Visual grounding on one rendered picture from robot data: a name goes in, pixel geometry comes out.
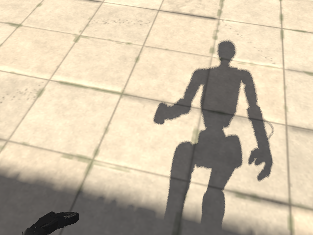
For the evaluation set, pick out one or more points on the robot left hand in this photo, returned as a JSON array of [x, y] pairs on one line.
[[51, 222]]

